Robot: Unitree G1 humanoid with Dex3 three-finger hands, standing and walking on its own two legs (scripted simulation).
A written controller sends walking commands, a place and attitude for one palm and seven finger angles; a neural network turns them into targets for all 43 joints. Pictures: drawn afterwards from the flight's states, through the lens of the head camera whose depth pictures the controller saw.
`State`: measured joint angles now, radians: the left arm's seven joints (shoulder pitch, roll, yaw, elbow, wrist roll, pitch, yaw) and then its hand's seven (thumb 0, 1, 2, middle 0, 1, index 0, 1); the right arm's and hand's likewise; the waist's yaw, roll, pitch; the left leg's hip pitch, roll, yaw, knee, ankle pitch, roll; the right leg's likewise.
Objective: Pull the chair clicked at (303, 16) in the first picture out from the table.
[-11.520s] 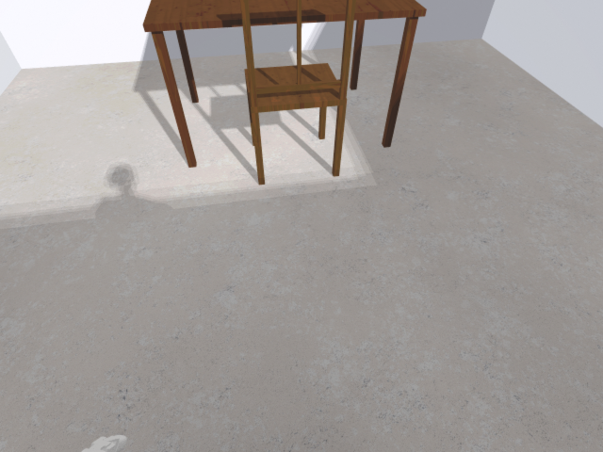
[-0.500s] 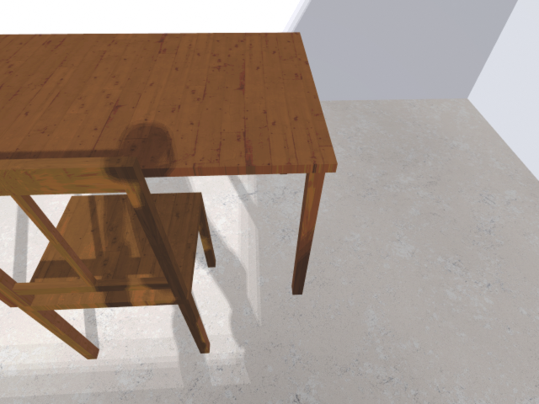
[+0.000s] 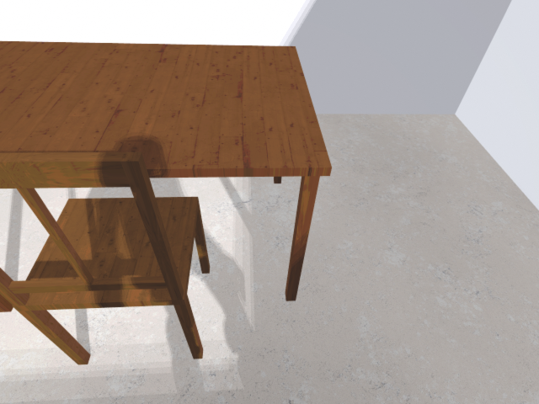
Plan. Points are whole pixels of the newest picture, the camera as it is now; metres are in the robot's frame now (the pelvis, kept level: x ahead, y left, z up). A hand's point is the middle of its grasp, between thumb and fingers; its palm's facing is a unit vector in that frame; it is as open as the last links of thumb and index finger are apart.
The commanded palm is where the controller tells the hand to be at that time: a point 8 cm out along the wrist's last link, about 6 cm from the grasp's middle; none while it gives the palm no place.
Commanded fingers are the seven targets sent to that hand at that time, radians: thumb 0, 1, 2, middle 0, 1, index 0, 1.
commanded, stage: come to a stop and stand still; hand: left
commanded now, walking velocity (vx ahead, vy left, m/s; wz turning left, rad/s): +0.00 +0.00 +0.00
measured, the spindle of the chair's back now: (61, 241) +0.43 +0.46 -0.08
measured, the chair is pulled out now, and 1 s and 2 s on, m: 0.00 0.00 0.00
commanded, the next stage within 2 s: look again from close up in 0.64 s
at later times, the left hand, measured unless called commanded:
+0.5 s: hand out of the picture -0.06 +0.17 -0.17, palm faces +0.06 -0.99 -0.16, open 7.3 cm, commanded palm none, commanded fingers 0.00 0.90 0.90 -0.20 -0.30 -0.20 -0.30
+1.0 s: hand out of the picture -0.03 +0.15 -0.18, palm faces +0.06 -0.99 -0.13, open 7.3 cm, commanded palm none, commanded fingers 0.00 0.90 0.90 -0.20 -0.30 -0.20 -0.30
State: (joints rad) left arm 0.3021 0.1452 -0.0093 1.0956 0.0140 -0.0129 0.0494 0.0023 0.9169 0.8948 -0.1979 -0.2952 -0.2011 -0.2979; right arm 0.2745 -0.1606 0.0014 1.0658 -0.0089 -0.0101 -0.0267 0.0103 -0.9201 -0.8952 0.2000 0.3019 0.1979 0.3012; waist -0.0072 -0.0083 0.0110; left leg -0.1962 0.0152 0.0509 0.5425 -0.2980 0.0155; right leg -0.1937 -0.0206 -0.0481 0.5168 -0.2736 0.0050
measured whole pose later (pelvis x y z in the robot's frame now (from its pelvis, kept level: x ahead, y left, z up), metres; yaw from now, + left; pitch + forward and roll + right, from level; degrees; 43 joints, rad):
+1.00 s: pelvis -0.02 +0.01 +0.00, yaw +0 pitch -2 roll +0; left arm 0.36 0.11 0.00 1.09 0.02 -0.02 0.04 0.00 0.91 0.90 -0.20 -0.29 -0.20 -0.30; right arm 0.32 -0.11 0.01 1.12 -0.01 -0.01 -0.02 0.01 -0.91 -0.90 0.20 0.30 0.20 0.30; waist 0.00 -0.02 0.01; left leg -0.22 0.00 0.05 0.48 -0.24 0.03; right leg -0.21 -0.03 -0.05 0.47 -0.22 0.01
